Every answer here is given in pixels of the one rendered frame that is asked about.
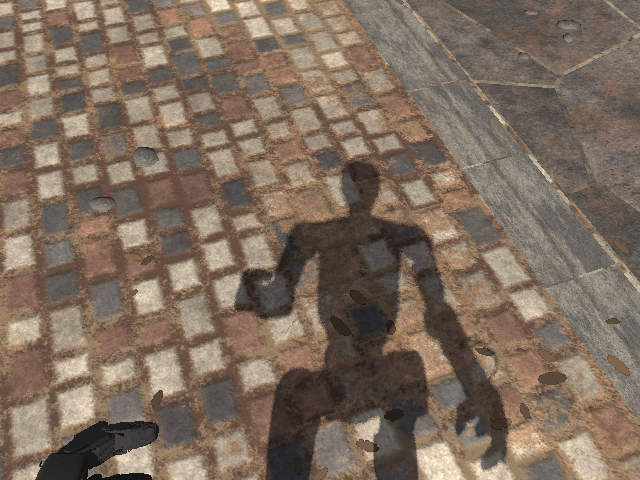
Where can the left robot hand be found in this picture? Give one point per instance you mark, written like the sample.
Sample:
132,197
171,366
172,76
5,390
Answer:
95,445

